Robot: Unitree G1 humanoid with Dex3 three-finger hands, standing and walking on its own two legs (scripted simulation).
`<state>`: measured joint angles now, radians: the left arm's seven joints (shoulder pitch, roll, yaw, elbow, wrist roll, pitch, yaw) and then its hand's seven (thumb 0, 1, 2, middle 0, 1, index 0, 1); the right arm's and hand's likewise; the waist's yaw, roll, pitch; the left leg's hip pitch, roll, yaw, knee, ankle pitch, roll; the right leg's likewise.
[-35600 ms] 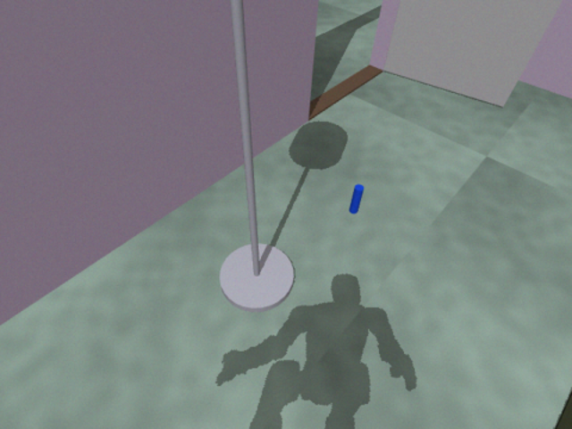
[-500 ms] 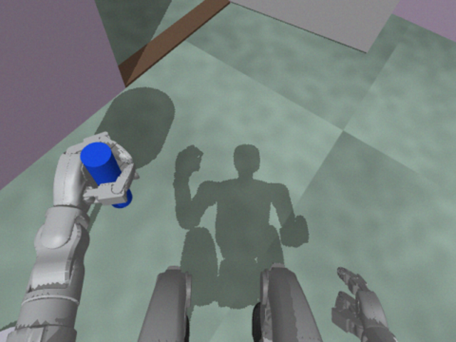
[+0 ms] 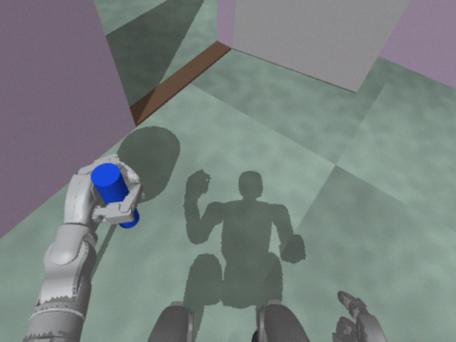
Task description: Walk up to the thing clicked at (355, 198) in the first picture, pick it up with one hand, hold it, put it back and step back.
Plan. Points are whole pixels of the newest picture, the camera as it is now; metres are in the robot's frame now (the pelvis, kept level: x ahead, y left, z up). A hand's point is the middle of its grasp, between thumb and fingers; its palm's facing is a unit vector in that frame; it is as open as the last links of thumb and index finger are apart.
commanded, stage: lift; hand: left
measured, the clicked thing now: (118, 199) +0.35 +0.19 +0.02
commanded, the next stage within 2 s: hold in 0.68 s
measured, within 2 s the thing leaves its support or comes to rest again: neither
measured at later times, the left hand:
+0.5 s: hand (122, 180) +0.35 +0.17 +0.08, palm faces -0.02 -1.00 +0.01, open 4.9 cm
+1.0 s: hand (125, 170) +0.35 +0.16 +0.10, palm faces -0.02 -1.00 +0.01, open 4.9 cm
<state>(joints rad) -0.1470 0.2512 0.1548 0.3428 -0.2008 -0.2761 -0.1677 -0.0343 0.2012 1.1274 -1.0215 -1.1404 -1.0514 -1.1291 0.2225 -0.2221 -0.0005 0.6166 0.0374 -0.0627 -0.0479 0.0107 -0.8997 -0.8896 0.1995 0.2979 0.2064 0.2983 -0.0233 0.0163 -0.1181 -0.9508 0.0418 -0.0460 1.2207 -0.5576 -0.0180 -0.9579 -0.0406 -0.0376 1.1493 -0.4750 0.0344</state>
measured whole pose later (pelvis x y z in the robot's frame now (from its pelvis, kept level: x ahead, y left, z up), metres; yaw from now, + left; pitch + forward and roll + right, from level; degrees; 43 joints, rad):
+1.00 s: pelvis +0.03 -0.01 +0.05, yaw +0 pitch +8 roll -1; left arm -0.15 0.22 0.16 0.45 -0.21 -0.33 -0.22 -0.03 0.20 1.12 -1.01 -1.15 -1.04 -1.14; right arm 0.23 -0.22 -0.01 0.66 0.02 -0.03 -0.06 0.01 -0.90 -0.89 0.20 0.30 0.21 0.30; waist -0.01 0.02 -0.06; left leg -0.58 0.05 -0.02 0.91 -0.47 -0.03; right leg -0.60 -0.03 -0.03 0.87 -0.40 0.03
